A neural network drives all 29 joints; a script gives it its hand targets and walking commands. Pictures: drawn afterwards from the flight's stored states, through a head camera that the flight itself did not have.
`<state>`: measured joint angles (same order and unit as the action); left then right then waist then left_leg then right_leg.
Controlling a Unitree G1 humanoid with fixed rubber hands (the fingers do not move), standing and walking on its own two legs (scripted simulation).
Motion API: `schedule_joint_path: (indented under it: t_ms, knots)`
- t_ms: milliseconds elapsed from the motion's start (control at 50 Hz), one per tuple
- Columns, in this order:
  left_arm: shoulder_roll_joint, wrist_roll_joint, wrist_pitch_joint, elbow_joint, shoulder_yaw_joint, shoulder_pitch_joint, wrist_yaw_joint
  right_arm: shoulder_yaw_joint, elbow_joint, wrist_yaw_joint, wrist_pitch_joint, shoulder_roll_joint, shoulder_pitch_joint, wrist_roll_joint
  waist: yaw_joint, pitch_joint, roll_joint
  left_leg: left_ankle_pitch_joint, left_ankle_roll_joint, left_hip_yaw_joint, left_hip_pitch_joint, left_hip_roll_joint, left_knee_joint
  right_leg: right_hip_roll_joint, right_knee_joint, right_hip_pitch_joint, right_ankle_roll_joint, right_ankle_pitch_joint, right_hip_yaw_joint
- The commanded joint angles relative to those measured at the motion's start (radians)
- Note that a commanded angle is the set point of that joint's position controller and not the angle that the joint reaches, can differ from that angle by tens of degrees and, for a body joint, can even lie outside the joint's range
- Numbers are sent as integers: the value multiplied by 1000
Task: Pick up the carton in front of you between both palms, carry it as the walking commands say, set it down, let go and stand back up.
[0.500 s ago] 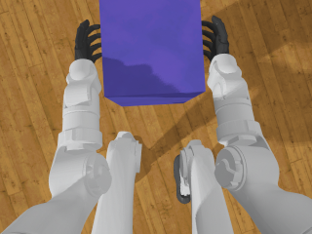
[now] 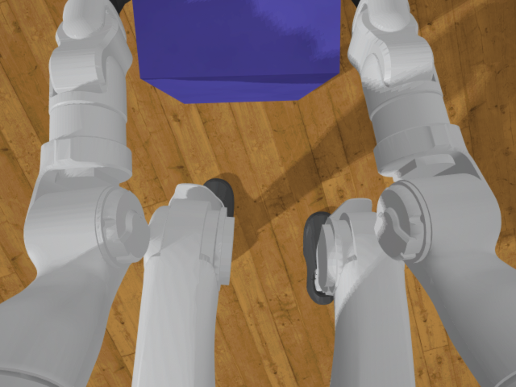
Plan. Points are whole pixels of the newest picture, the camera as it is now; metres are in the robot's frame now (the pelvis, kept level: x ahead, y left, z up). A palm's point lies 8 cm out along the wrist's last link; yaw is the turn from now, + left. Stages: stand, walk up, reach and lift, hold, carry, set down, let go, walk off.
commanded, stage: set down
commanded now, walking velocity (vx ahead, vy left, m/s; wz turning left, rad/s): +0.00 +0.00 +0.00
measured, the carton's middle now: (238, 17) +0.53 +0.11 -0.25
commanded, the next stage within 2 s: none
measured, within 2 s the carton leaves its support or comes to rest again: rests again in 0.48 s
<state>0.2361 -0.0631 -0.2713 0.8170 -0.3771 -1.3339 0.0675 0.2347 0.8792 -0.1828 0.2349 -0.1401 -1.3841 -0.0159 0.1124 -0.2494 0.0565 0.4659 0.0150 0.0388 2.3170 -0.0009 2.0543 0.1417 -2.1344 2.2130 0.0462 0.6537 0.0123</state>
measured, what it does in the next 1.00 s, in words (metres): stands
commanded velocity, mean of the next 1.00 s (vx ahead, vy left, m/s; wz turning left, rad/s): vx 0.00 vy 0.00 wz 0.00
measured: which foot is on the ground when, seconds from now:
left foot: down 0.00-1.00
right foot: down 0.00-1.00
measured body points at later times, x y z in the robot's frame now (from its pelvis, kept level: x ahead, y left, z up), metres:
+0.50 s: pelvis +0.00 +0.00 -0.02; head +0.36 +0.03 +0.24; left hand +0.52 +0.26 -0.18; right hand +0.57 -0.04 -0.18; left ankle +0.13 +0.13 -0.36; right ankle +0.09 -0.12 -0.36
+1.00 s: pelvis -0.01 -0.01 -0.02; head +0.36 +0.02 +0.23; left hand +0.51 +0.27 -0.18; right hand +0.57 -0.04 -0.18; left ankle +0.13 +0.13 -0.36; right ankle +0.09 -0.12 -0.36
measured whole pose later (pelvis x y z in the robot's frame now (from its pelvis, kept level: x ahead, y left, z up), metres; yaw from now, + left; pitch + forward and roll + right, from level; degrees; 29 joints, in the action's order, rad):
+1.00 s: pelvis -0.01 -0.01 -0.02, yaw +1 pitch +36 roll +1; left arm 0.30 -0.13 -0.17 1.00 -0.54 -1.40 -0.09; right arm 0.35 1.01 -0.02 0.17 -0.13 -1.50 -0.19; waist 0.10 -0.35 0.02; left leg 0.47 0.02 0.02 2.30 0.00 2.13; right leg 0.15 -2.24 2.21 0.04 0.66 0.02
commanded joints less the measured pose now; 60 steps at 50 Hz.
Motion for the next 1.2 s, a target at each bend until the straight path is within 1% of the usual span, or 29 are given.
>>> schedule_joint_path:
  t_ms: [0, 60, 80, 100, 120, 140, 180, 260, 280, 300, 360, 380, 500, 560, 580, 660, 680, 700, 760, 840, 880, 900, 940, 1020, 1060, 1100, 1120, 1140, 1180]
  knots:
    - [-914, 155, 41, -75, 409, -588, -279, -436, -129, 261, -43, 902, -688, 115, 77, 1380, 58, -445, 10, -93, -923, -80, -80, 51, 167, -451, -14, -311, -95]
    - [-886, 154, 45, -22, 404, -574, -300, -403, -81, 255, -55, 858, -620, 74, 13, 1240, 53, -410, 15, -102, -810, -73, -40, 47, 179, -411, -23, -322, -78]
    - [-913, 145, 54, -50, 367, -586, -301, -409, -108, 257, -54, 920, -610, 91, 72, 1263, 75, -427, 1, -90, -833, -80, -54, 46, 164, -416, -24, -321, -72]
    - [-923, 150, 42, -2, 394, -557, -304, -355, -37, 261, -54, 901, -610, 69, 8, 1189, 31, -401, 0, -76, -798, -73, -49, 44, 153, -385, -35, -314, -76]
    - [-903, 139, 50, -6, 350, -565, -309, -371, -65, 262, -56, 906, -579, 83, 79, 1195, 37, -379, 6, -105, -769, -77, -55, 47, 174, -404, -37, -316, -55]
    - [-896, 132, 53, -26, 392, -582, -309, -393, -96, 268, -54, 906, -606, 67, 42, 1215, 58, -431, 2, -88, -783, -71, -31, 47, 167, -410, -26, -370, -49]
    - [-892, 106, 48, 44, 357, -519, -306, -354, -73, 285, -54, 886, -604, 84, 90, 1131, 21, -387, -8, -96, -773, -79, -68, 47, 157, -311, -28, -288, -71]
    - [-873, 115, 68, 42, 316, -561, -312, -303, 29, 283, -49, 854, -579, 27, 20, 1037, 93, -302, -13, -74, -675, -72, -33, 35, 176, -273, -36, -218, -62]
    - [-842, 68, 58, 69, 275, -563, -310, -304, 17, 280, -53, 873, -586, 46, 89, 994, 82, -279, -15, -87, -659, -73, -57, 42, 165, -282, -41, -215, -50]
    - [-851, 68, 59, 88, 270, -523, -317, -280, 47, 277, -50, 836, -576, 22, 47, 980, 61, -242, -9, -103, -632, -71, -47, 42, 185, -295, -44, -190, -53]
    - [-809, 93, 71, 82, 271, -571, -320, -265, 83, 281, -54, 805, -541, 24, 63, 920, 44, -246, -11, -85, -611, -57, -24, 26, 168, -249, -48, -205, -35]
    - [-835, 73, 66, 78, 298, -557, -321, -222, 108, 283, -51, 829, -502, -14, 6, 926, 39, -252, -8, -81, -595, -70, -37, 36, 163, -259, -48, -218, -55]
    - [-746, 56, 60, 95, 243, -545, -331, -230, 78, 291, -39, 779, -510, -34, 54, 831, 55, -214, -10, -79, -561, -64, -35, 25, 159, -250, -49, -194, -29]
    - [-711, 37, 63, 156, 202, -512, -333, -182, 125, 292, -34, 732, -472, -74, 37, 792, 51, -175, -16, -67, -553, -69, -43, 25, 162, -221, -46, -159, -44]
    - [-706, 32, 56, 146, 197, -499, -333, -160, 120, 293, -33, 720, -457, -99, -33, 760, 66, -146, -22, -51, -518, -73, -43, 28, 162, -209, -49, -148, -62]
    - [-648, -14, 56, 216, 153, -465, -325, -125, 173, 302, -23, 698, -441, -111, 37, 722, 44, -150, -6, -81, -538, -65, -39, 23, 176, -231, -50, -146, -27]
    - [-691, 9, 62, 163, 145, -494, -335, -139, 141, 299, -27, 685, -433, -124, -26, 739, 56, -123, -23, -54, -480, -78, -33, 26, 163, -238, -54, -149, -43]
    - [-611, -12, 60, 217, 140, -468, -326, -132, 193, 298, -26, 634, -404, -132, 30, 669, 42, -107, -7, -84, -492, -63, -43, 19, 181, -216, -52, -120, -27]
    - [-621, -31, 63, 206, 95, -438, -322, -131, 184, 300, -28, 626, -392, -140, -21, 666, 82, -108, -20, -69, -467, -67, -35, 22, 176, -220, -46, -128, -37]
    - [-570, -41, 57, 226, 79, -421, -322, -130, 154, 299, -27, 612, -387, -131, 3, 646, 82, -105, -23, -71, -444, -73, -32, 23, 162, -229, -45, -135, -33]
    - [-564, -39, 58, 240, 102, -429, -326, -82, 219, 290, -26, 583, -369, -163, -49, 631, 67, -84, -25, -45, -448, -70, -27, 15, 141, -217, -48, -125, -41]
    - [-544, -58, 56, 242, 80, -423, -317, -78, 189, 292, -36, 567, -372, -149, -5, 651, 60, -78, -26, -61, -458, -76, -52, 14, 147, -225, -51, -127, -37]
    - [-519, -48, 69, 235, 64, -403, -312, -81, 221, 282, -31, 515, -360, -162, -37, 613, 63, -100, -17, -71, -440, -64, -37, 17, 171, -216, -51, -151, -18]
    - [-390, -67, 95, 322, 23, -342, -270, -36, 226, 247, -49, 388, -323, -145, 24, 615, 48, -66, -26, -74, -479, -48, -34, 3, 168, -290, -39, -89, -11]
    - [-167, -36, 133, 325, -40, -265, -211, -7, 193, 184, -73, 115, -282, -150, -20, 660, 55, -74, 3, -77, -495, -25, -18, -27, 160, -348, -17, -121, -26]
    - [184, 3, 202, 280, -77, -236, -111, -38, 120, 103, -118, -173, -284, -79, 27, 701, 86, -145, 16, -65, -587, -11, -17, -40, 146, -347, -1, -155, -27]
    - [254, 8, 234, 318, -72, -246, -65, -64, 126, 78, -129, -240, -329, -24, 89, 756, 7, -174, 28, -83, -587, 2, -2, -39, 143, -335, -4, -180, -6]
    - [247, 66, 251, 266, -49, -294, -38, -89, 100, 70, -139, -249, -357, -12, 22, 805, 64, -251, 19, -48, -639, -3, 8, -49, 125, -337, 4, -241, -15]
    - [349, 129, 280, 278, -16, -354, -15, -154, 110, 54, -144, -290, -419, 84, 86, 874, 63, -274, 9, -53, -647, 4, 5, -64, 111, -370, 12, -259, -5]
